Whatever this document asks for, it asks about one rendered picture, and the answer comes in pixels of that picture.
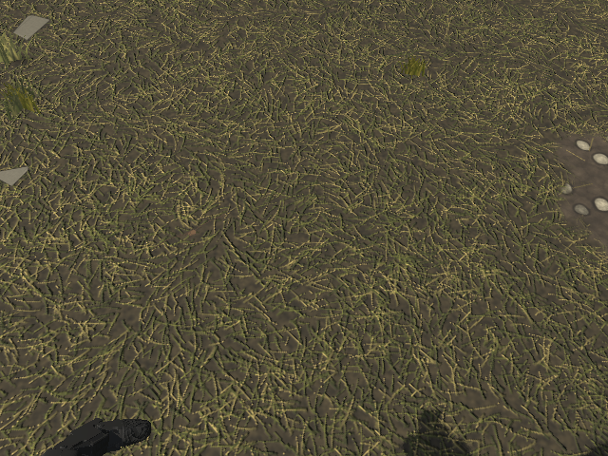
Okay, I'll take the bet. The left robot hand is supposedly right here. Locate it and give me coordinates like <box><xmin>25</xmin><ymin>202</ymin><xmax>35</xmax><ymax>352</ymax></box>
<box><xmin>42</xmin><ymin>418</ymin><xmax>151</xmax><ymax>456</ymax></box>

